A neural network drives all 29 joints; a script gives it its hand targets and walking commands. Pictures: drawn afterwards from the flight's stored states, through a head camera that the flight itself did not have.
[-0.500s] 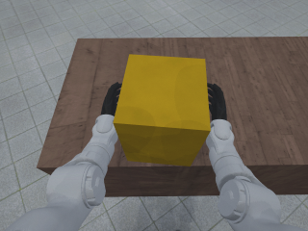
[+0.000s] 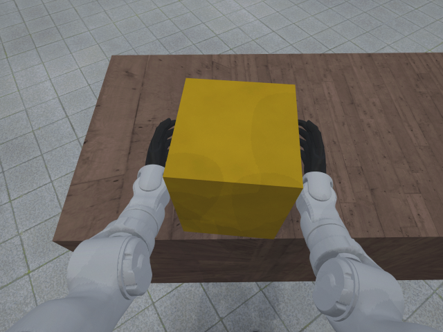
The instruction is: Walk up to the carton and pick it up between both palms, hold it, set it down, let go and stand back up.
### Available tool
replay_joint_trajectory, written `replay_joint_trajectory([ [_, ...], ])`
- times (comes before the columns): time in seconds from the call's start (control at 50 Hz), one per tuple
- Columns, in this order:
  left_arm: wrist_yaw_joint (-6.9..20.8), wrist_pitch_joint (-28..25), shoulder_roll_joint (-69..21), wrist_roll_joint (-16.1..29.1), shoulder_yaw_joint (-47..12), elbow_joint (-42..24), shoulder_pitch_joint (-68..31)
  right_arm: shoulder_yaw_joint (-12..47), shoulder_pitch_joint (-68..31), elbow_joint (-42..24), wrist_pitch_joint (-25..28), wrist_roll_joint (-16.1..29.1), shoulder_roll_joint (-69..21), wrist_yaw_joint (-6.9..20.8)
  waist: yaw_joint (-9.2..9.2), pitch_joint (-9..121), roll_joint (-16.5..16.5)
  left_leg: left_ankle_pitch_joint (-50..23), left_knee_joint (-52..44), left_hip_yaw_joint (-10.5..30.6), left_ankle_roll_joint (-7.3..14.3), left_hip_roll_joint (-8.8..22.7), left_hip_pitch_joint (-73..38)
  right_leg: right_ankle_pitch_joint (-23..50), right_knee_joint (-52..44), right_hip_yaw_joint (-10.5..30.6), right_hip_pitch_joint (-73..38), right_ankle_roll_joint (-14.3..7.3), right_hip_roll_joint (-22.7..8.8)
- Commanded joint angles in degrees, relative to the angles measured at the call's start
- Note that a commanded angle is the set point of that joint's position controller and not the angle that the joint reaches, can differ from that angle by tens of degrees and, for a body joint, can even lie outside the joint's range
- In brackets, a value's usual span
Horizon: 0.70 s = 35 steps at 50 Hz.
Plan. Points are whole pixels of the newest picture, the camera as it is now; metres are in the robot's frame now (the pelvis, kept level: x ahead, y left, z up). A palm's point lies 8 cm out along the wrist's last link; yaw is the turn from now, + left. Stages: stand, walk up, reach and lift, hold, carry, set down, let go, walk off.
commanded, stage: reach and lift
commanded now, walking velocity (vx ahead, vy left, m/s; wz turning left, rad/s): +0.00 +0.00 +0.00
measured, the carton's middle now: (233, 165) +0.43 +0.00 -0.01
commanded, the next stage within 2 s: none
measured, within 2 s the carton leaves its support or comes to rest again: leaves its support in 0.52 s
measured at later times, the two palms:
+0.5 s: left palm (161, 159) +0.42 +0.14 +0.03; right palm (315, 164) +0.41 -0.15 +0.03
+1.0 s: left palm (161, 159) +0.41 +0.14 +0.03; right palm (318, 165) +0.40 -0.15 +0.04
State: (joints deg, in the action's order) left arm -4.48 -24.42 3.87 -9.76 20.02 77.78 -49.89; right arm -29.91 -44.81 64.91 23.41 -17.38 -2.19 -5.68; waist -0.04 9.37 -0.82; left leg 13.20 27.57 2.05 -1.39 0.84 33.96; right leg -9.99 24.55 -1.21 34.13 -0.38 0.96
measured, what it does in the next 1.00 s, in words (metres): stands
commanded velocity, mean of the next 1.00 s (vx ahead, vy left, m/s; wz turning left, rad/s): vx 0.00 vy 0.00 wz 0.00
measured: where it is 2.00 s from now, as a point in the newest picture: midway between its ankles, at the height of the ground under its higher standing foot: outside the picture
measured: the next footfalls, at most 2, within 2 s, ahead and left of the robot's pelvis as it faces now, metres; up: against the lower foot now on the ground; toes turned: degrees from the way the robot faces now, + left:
none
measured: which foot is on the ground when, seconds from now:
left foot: down 0.00-1.00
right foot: down 0.00-1.00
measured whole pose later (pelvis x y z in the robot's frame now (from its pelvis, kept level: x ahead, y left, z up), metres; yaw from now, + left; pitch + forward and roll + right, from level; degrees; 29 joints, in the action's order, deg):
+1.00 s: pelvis +0.00 +0.00 +0.00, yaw +0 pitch +19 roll -1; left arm -5.7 -29.7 2.3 -9.8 19.9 77.8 -49.5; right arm -29.9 -43.5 65.0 31.7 -17.4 -2.2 -7.7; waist 0.0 9.4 -0.8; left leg 12.8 27.6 2.0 -1.4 0.9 34.0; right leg -9.7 24.6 -1.2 34.1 -0.4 1.0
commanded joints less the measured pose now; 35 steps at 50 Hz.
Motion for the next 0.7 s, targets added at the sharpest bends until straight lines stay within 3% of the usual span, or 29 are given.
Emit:
replay_joint_trajectory([
  [0.0, 6.6, -3.84, -32.54, -8.13, -6.57, -4.4, -31.25, 12.06, -29.0, 1.14, 2.31, -14.18, -33.45, 8.17, -0.41, 35.11, -0.53, -21.44, -0.98, -7.22, -2.68, -0.23, -9.49, 29.15, 2.43, -3.19, -31.22, 0.73, -0.79],
  [0.2, 6.38, -4.19, -32.61, -7.79, -7.16, -4.39, -31.51, 12.66, -29.33, 1.81, 2.72, -13.66, -33.82, 8.01, -0.21, 35.67, -0.38, -21.11, -0.97, -6.93, -2.46, -0.27, -8.6, 29.79, 2.76, -2.99, -31.2, 0.74, -0.84],
  [0.4, 5.53, -6.98, -35.9, -6.5, -11.07, -7.5, -33.9, 16.08, -31.67, 1.12, 7.7, -13.01, -34.3, 7.39, -0.68, 43.02, -0.8, -29.22, 1.15, -6.14, -3.44, 0.23, -11.53, 35.94, 3.35, -3.91, -29.74, 0.78, -0.1],
  [0.68, 5.33, -8.55, -37.83, -7.43, -12.21, -7.42, -32.26, 18.66, -30.8, 5.64, 12.84, -13.16, -31.96, 7.27, 0.58, 43.29, -1.32, -34.09, 1.47, -6.53, -4.15, 1.05, -15.81, 35.57, 2.09, -4.55, -25.35, -0.01, 0.83],
])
